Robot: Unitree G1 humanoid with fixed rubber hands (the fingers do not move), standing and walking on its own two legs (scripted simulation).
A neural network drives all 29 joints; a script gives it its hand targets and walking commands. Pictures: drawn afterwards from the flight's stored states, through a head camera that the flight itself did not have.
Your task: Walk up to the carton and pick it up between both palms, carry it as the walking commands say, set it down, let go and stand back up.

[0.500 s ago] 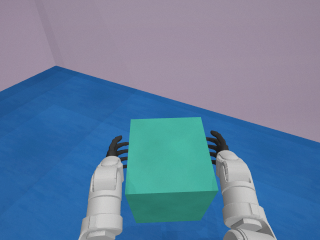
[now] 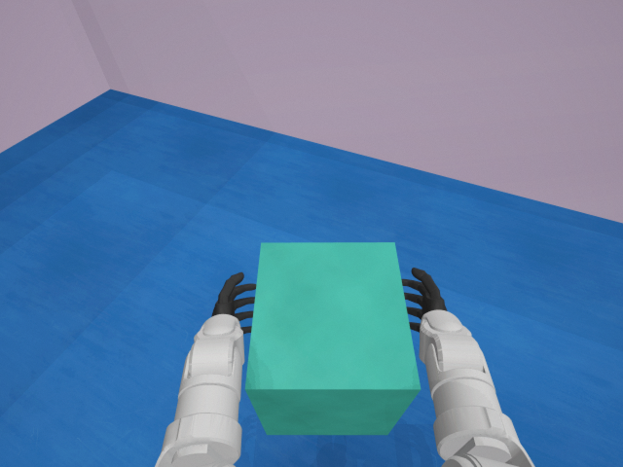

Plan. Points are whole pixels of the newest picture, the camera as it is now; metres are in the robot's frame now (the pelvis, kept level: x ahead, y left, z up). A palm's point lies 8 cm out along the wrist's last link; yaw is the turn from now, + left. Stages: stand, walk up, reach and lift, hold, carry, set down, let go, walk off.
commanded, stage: set down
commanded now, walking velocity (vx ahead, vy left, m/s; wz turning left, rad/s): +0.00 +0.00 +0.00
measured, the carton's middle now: (327, 343) +0.30 +0.04 -0.08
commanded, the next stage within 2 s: none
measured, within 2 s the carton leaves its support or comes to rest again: neither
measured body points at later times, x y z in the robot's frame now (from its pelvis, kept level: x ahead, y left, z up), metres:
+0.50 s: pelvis -0.02 +0.01 -0.05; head +0.10 +0.04 +0.39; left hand +0.31 +0.20 -0.11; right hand +0.35 -0.09 -0.10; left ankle +0.04 +0.12 -0.74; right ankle +0.01 -0.10 -0.74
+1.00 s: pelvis -0.03 +0.02 -0.12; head +0.13 +0.05 +0.30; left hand +0.33 +0.20 -0.20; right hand +0.38 -0.09 -0.18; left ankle +0.04 +0.12 -0.74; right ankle +0.01 -0.10 -0.74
